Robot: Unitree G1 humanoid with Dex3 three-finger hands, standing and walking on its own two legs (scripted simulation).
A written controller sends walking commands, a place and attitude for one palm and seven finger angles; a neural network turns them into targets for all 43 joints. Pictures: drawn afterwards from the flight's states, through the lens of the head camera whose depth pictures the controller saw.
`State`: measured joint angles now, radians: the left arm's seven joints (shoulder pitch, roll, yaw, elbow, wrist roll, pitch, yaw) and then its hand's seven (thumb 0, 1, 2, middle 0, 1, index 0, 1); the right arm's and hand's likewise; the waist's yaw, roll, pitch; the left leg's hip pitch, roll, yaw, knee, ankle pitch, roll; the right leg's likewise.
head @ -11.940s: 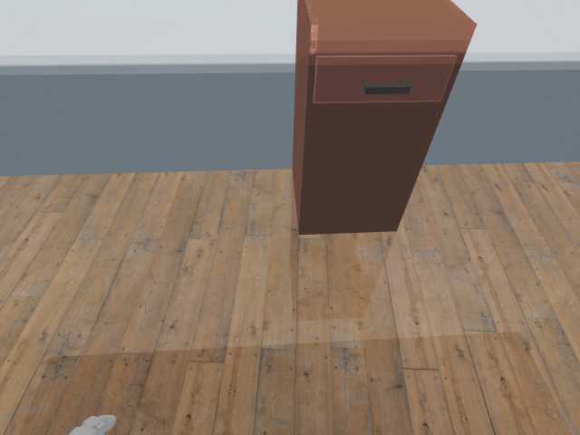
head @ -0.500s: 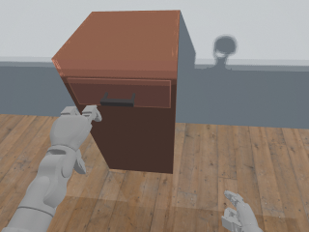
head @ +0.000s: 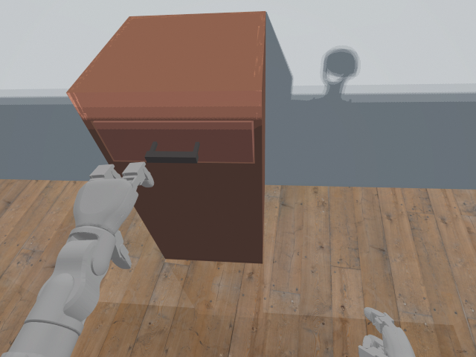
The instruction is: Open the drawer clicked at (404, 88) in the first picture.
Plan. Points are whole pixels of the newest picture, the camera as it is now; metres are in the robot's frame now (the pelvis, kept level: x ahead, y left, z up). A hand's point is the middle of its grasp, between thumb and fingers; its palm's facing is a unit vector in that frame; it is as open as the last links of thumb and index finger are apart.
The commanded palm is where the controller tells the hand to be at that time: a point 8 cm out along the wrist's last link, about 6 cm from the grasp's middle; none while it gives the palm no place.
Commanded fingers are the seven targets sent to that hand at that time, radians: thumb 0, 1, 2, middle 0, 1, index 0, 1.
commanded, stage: move the hooked fingers above the handle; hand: left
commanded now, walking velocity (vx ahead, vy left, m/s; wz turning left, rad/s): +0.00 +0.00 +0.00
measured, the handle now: (173, 151) +0.58 +0.26 -0.03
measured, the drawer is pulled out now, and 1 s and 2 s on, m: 0.00 0.00 0.00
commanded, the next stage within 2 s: none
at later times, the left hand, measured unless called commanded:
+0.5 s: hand (142, 193) +0.37 +0.24 +0.06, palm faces -0.01 -0.03 -1.00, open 13.8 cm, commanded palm +0.35 +0.24 +0.11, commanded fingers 0.00 -0.50 0.30 -0.30 -1.20 -0.30 -1.20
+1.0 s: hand (153, 172) +0.44 +0.24 +0.04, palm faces -0.05 +0.01 -1.00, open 13.8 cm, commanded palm +0.43 +0.25 +0.09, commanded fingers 0.00 -0.50 0.30 -0.30 -1.20 -0.30 -1.20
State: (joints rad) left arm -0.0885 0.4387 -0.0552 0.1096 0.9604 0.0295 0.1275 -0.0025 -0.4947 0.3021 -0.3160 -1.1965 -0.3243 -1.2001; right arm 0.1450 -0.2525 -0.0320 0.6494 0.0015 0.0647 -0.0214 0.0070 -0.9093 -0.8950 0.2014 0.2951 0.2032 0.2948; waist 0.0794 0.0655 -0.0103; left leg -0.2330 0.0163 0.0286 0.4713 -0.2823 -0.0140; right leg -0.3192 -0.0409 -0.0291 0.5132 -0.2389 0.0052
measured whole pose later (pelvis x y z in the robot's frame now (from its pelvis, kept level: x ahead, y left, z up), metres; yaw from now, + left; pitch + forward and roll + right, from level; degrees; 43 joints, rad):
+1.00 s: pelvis -0.01 +0.00 -0.01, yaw -1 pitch +12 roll +1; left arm -0.69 0.50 -0.02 0.90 1.07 -0.11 0.23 0.00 -0.49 0.30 -0.32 -1.20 -0.32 -1.20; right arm 0.30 -0.26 -0.07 0.69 0.00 0.07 -0.03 0.00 -0.91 -0.89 0.20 0.30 0.21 0.30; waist -0.05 0.04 -0.07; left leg -0.50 0.02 0.04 0.63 -0.33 -0.01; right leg -0.58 -0.04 -0.02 0.63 -0.26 0.01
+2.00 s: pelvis +0.00 +0.02 -0.03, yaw -2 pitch +20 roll -1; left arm -0.87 0.59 0.04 1.08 1.10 -0.11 0.24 0.00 -0.49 0.30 -0.32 -1.20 -0.32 -1.20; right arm 0.38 -0.26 -0.06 0.72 -0.03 0.11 0.00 0.00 -0.91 -0.89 0.21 0.30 0.21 0.30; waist -0.12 0.04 -0.12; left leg -0.71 0.04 0.04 0.77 -0.40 0.01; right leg -0.75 -0.02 -0.01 0.70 -0.29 0.03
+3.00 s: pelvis -0.01 +0.02 -0.05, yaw -1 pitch +23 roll -1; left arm -0.94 0.60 0.03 1.18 1.12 -0.12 0.30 0.00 -0.49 0.30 -0.31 -1.20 -0.32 -1.20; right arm 0.37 -0.28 -0.05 0.73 -0.05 0.08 -0.01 0.00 -0.91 -0.89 0.20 0.30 0.21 0.30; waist -0.16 0.04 -0.13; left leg -0.84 0.04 0.02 0.87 -0.42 0.01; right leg -0.89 -0.02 -0.02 0.80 -0.31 0.02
